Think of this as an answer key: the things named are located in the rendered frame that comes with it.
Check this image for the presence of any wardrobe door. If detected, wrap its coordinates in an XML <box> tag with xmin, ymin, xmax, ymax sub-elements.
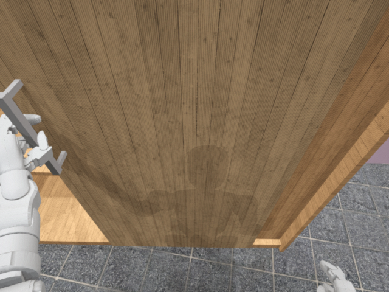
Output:
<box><xmin>0</xmin><ymin>0</ymin><xmax>389</xmax><ymax>248</ymax></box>
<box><xmin>256</xmin><ymin>6</ymin><xmax>389</xmax><ymax>239</ymax></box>

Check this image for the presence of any robot right hand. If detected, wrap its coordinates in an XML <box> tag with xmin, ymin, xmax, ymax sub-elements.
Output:
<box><xmin>317</xmin><ymin>260</ymin><xmax>356</xmax><ymax>292</ymax></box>

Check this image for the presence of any handle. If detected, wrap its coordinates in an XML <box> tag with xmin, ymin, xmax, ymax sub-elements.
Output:
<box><xmin>0</xmin><ymin>79</ymin><xmax>67</xmax><ymax>175</ymax></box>

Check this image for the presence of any left robot forearm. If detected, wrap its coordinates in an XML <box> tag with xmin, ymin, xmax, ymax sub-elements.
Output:
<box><xmin>0</xmin><ymin>170</ymin><xmax>41</xmax><ymax>288</ymax></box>

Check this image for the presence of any robot left hand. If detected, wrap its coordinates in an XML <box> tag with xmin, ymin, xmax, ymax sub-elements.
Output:
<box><xmin>0</xmin><ymin>114</ymin><xmax>53</xmax><ymax>175</ymax></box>

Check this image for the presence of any left robot upper arm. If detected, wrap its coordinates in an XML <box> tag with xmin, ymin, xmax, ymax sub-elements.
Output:
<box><xmin>0</xmin><ymin>280</ymin><xmax>46</xmax><ymax>292</ymax></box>

